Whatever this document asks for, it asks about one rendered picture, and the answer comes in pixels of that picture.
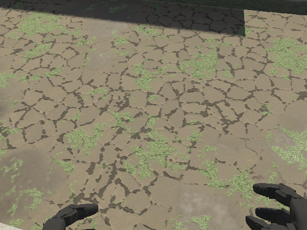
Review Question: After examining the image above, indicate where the right robot hand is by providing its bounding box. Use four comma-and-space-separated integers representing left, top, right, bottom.
246, 183, 307, 230

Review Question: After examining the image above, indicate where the left robot hand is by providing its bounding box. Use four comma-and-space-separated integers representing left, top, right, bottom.
42, 203, 99, 230

